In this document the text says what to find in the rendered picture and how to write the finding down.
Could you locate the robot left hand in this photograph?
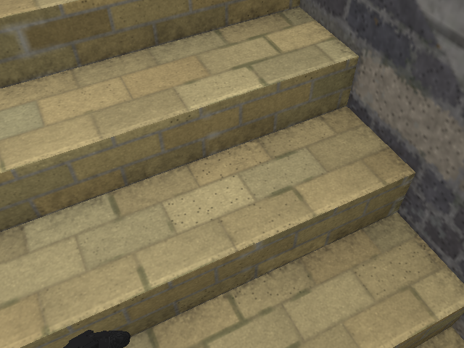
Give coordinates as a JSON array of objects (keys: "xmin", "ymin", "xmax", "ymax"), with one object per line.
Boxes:
[{"xmin": 63, "ymin": 330, "xmax": 131, "ymax": 348}]

